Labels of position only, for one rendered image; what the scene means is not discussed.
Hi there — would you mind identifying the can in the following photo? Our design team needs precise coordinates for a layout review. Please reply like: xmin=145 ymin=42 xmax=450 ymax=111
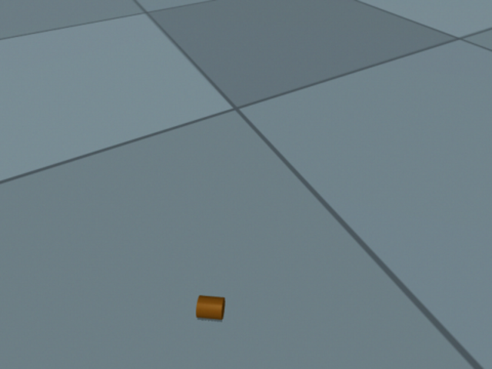
xmin=196 ymin=295 xmax=225 ymax=320

